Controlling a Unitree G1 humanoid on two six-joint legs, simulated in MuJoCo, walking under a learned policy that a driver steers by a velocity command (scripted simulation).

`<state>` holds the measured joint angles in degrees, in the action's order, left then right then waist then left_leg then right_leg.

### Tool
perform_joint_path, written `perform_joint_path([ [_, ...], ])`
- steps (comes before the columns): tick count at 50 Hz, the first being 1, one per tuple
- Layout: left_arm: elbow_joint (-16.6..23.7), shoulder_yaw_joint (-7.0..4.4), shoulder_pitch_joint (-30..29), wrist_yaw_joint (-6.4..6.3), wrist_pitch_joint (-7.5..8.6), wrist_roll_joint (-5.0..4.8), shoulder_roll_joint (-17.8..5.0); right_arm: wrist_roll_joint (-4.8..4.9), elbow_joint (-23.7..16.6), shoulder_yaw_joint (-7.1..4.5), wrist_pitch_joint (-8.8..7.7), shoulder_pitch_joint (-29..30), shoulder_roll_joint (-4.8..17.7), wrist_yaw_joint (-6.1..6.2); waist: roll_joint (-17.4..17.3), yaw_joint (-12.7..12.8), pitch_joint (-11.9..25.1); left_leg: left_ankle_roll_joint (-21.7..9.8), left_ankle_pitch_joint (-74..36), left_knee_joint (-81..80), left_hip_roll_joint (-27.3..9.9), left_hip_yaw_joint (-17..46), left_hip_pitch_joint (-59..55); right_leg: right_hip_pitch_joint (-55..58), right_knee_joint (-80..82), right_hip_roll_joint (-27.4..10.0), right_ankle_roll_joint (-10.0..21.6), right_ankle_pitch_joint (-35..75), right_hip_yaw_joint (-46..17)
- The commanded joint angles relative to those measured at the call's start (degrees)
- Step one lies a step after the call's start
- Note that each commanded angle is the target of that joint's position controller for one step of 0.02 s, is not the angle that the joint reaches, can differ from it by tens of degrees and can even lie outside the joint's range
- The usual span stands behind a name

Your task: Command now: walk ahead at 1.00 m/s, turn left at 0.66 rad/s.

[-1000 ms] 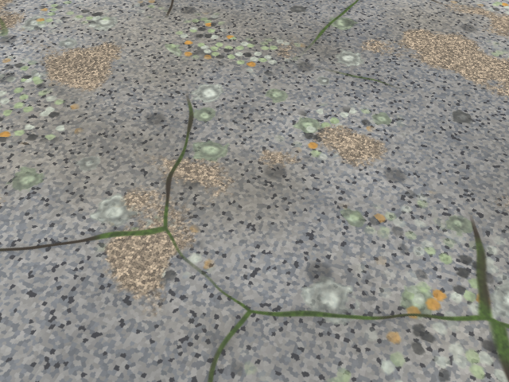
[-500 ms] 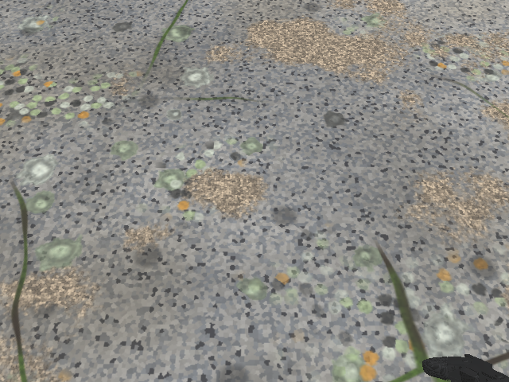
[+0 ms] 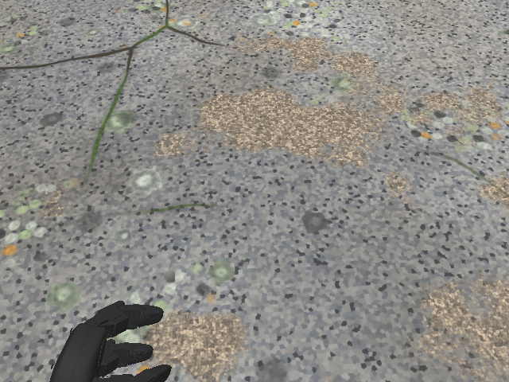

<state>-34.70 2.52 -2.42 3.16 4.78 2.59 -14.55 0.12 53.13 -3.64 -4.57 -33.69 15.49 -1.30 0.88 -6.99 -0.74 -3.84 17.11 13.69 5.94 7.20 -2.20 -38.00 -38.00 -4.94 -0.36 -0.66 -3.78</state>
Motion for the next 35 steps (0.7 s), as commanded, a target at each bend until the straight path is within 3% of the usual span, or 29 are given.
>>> perform_joint_path([
  [1,2.8,-1.98,-1.3,-0.86,0.38,-0.52,-6.7,0.67,-6.0,-2.73,-1.45,6.7,11.5,0.02,-3.5,4.9,-3.1,-7.0,-24.8,-5.3,-11.6,10.6,16.0,19.7,5.9,3.9,0.0,4.2,4.1],
  [2,2.2,-2.68,1.0,-1.44,0.56,-0.38,-8.0,0.41,-5.6,-2.85,-1.15,5.9,12.1,0.29,-3.6,5.8,-0.4,-5.9,-33.2,0.8,-11.5,10.3,12.2,22.6,7.4,5.2,0.6,0.0,4.2],
  [3,0.4,-3.63,7.2,-2.18,0.86,-0.3,-9.5,0.04,-5.4,-3.15,-0.87,5.6,13.4,0.38,-3.1,8.7,4.3,-4.8,-41.1,11.1,-10.2,9.0,10.7,29.8,8.2,6.9,1.3,-5.1,4.9],
  [4,-1.9,-4.71,16.3,-3.15,1.12,-0.03,-11.2,-0.02,-5.8,-3.44,-0.82,7.2,14.2,0.25,-2.5,13.7,9.3,-3.6,-39.1,24.5,-7.9,8.0,15.9,41.6,7.2,4.6,2.0,-7.7,3.8],
  [5,-3.0,-6.46,28.2,-4.55,1.23,1.17,-15.6,-0.05,-7.4,-2.35,-1.27,8.7,10.0,0.23,1.9,18.6,17.1,-3.0,-24.8,43.0,-4.9,4.8,24.7,54.1,8.2,-7.4,3.7,-25.9,-7.9],
  [6,-3.2,-7.45,29.1,-4.64,0.75,3.04,-19.5,2.31,-10.1,-0.25,-1.1,3.9,1.3,0.66,16.3,14.1,24.2,-2.0,11.6,60.8,0.0,-0.2,40.6,64.2,18.2,-23.7,8.0,-44.8,-37.0],
  [7,-3.3,-7.68,25.4,-4.52,0.09,1.42,-17.0,1.21,-10.6,-0.27,-0.24,6.8,4.9,0.99,14.4,12.8,19.5,-3.0,6.6,66.3,-4.0,-1.4,47.2,58.5,23.7,-22.2,9.1,-49.5,-43.9],
  [8,-3.0,-6.6,20.8,-4.34,0.13,0.88,-11.4,0.21,-10.6,-0.7,0.47,12.1,6.6,0.83,7.7,12.4,10.4,-3.0,1.3,65.1,-7.0,-2.5,49.1,51.0,23.1,-19.2,8.2,-42.2,-32.5],
  [9,-3.8,-6.01,19.4,-3.97,0.31,0.82,-8.5,-0.41,-10.6,-0.66,0.93,14.9,6.3,0.17,3.4,11.7,5.5,-2.5,-1.2,62.5,-8.9,-2.8,47.8,44.7,22.9,-16.6,7.7,-29.7,-23.1],
  [10,-4.9,-5.72,20.1,-3.99,0.46,0.93,-7.4,-1.07,-10.8,-0.68,1.55,16.9,5.5,-0.56,2.6,11.0,3.4,-2.1,-1.3,61.2,-9.9,-3.0,46.6,41.3,23.5,-14.1,6.9,-21.0,-16.2],
  [11,-6.4,-5.51,20.9,-4.0,0.92,0.41,-6.6,-1.65,-11.7,-0.45,2.46,16.9,4.2,-1.27,5.6,9.4,2.1,-1.5,-1.2,60.4,-10.9,-3.2,45.9,38.3,24.4,-13.4,6.7,-17.4,-12.3],
  [14,-9.7,-5.0,23.1,-3.11,2.37,-1.36,-3.9,-1.99,-15.3,0.43,4.47,23.2,1.9,-2.49,5.0,7.8,-1.5,-1.2,-3.6,58.9,-12.8,-4.6,49.8,36.6,26.4,-12.2,5.0,-2.3,-1.1],
  [18,-10.8,-5.33,19.9,-3.29,3.27,-1.31,-5.6,-1.91,-20.0,1.74,4.36,31.5,2.5,-4.19,3.2,5.3,-5.3,-2.0,-15.8,44.2,-11.7,-9.3,45.0,31.2,30.9,-7.7,3.2,8.5,13.4],
  [20,-11.9,-5.66,21.9,-3.57,3.3,-1.25,-7.7,-1.83,-21.0,2.3,4.23,35.3,2.7,-4.96,1.1,5.9,-7.0,-3.8,-19.0,34.1,-9.0,-15.1,38.4,31.1,31.9,-6.3,2.2,18.9,18.3],
  [22,-12.2,-6.28,24.9,-4.08,2.75,-1.26,-11.0,-1.79,-20.1,2.11,4.07,34.2,4.1,-4.76,1.9,4.7,-4.5,-5.7,-17.9,30.5,-4.2,-19.0,31.4,36.2,25.2,-6.8,1.2,45.5,20.0],
  [23,-11.9,-6.77,25.3,-4.58,1.98,-1.18,-13.0,-1.73,-18.9,1.73,3.98,30.8,5.4,-4.38,3.6,2.5,-1.9,-6.6,-15.3,29.9,-2.2,-19.6,27.3,38.7,19.0,-7.8,0.9,55.8,20.0],
  [24,-11.4,-7.27,24.3,-4.99,0.93,-0.91,-14.9,-1.75,-17.1,0.96,3.84,23.9,7.2,-3.86,4.6,-1.6,2.1,-7.7,-12.6,29.7,-0.6,-18.8,19.5,38.7,8.9,-9.0,1.0,61.5,19.4],
  [25,-10.3,-7.64,21.7,-5.16,-0.06,-0.67,-16.1,-1.79,-13.9,-0.33,3.71,12.8,9.6,-3.09,5.2,-6.9,7.2,-9.7,-10.4,28.8,0.3,-16.3,7.4,35.1,-5.1,-10.3,1.9,61.8,18.0],
  [26,-9.6,-7.66,20.8,-4.71,-0.69,-0.12,-15.5,-1.63,-10.0,-2.12,3.67,2.9,12.3,-1.65,1.8,-9.9,11.2,-11.3,-7.2,25.3,0.4,-11.9,-7.5,25.3,-24.2,-8.0,1.8,43.4,17.5],
  [27,-8.3,-6.33,20.2,-3.54,-0.47,0.46,-9.0,-0.15,-9.8,-3.82,4.53,7.2,16.5,-0.09,-11.9,-4.4,6.6,-13.3,-5.8,22.3,-7.2,1.3,-12.3,8.2,-47.3,3.7,0.2,-19.2,16.9],
  [28,-1.0,-5.47,24.6,-3.63,0.6,-0.9,-8.2,-2.23,-13.4,-4.76,5.29,10.7,23.3,-0.09,-16.2,1.5,17.6,-25.7,-6.7,13.8,-19.8,33.1,-28.0,-11.0,-62.0,7.3,-2.0,-29.4,5.5],
  [29,0.2,-5.18,18.2,-3.6,2.15,-0.58,-10.8,-1.9,-14.4,-4.84,5.61,8.9,20.6,0.84,-4.9,-2.0,17.4,-25.2,5.4,3.5,-21.6,40.7,-25.1,-15.7,-58.6,4.6,-1.6,-23.8,-1.4],
  [30,0.0,-4.92,16.5,-3.55,2.81,-0.7,-11.0,-1.54,-13.0,-4.13,5.09,11.0,17.1,1.43,0.7,1.1,6.8,-22.3,6.4,-0.1,-20.4,37.2,-13.9,-14.9,-50.8,1.6,-1.1,-20.6,-1.8],
  [31,-0.3,-4.72,15.6,-3.65,2.55,-0.08,-10.4,-1.35,-12.1,-3.46,4.21,12.9,14.9,1.59,3.9,4.5,1.9,-20.1,1.2,-0.4,-17.7,32.0,-3.7,-10.3,-44.5,-0.3,-1.3,-20.4,-1.5],
  [33,-1.3,-4.37,18.1,-3.68,-0.11,1.74,-9.6,-1.11,-12.4,-2.19,2.33,15.9,12.3,1.83,5.0,9.3,-2.0,-18.6,-7.7,-0.6,-13.1,23.4,11.1,-1.4,-37.3,-2.2,-2.9,-22.9,-1.6],
  [35,0.3,-3.97,15.1,-3.37,-1.82,1.82,-7.9,-0.64,-12.2,-1.8,0.93,16.2,11.6,1.29,4.1,10.2,-4.0,-17.9,-9.2,-2.6,-9.5,18.4,20.5,2.8,-27.4,-3.2,-4.3,-23.1,0.1],
])
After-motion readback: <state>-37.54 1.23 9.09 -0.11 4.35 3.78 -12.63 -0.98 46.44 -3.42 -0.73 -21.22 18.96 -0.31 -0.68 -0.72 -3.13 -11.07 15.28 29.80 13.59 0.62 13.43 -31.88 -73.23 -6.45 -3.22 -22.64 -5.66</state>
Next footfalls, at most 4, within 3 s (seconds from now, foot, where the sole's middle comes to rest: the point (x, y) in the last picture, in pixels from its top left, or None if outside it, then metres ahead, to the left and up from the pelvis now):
0.10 right None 0.29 -0.16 -0.78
0.54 left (189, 330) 0.64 0.14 -0.78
0.94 right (150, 211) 1.06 0.25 -0.78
1.34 left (29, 197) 1.18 0.65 -0.78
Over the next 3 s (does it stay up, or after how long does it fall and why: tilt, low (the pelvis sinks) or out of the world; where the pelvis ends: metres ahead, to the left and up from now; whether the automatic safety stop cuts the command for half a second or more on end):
stays up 2.29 0.67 -0.02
